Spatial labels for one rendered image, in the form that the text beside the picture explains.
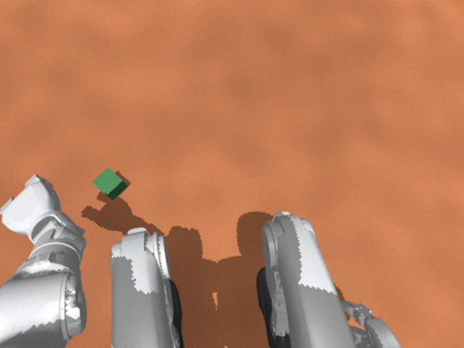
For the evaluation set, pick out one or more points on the right robot foot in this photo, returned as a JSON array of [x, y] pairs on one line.
[[266, 308]]

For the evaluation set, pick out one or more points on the right robot hand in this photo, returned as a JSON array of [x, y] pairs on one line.
[[376, 335]]

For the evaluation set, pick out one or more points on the left robot hand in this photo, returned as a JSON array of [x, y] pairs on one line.
[[37, 198]]

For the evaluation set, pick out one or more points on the left robot foot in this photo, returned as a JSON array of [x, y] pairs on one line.
[[177, 314]]

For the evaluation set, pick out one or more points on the left robot arm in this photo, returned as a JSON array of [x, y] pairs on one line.
[[43, 304]]

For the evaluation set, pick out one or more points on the cube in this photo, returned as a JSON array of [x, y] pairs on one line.
[[110, 184]]

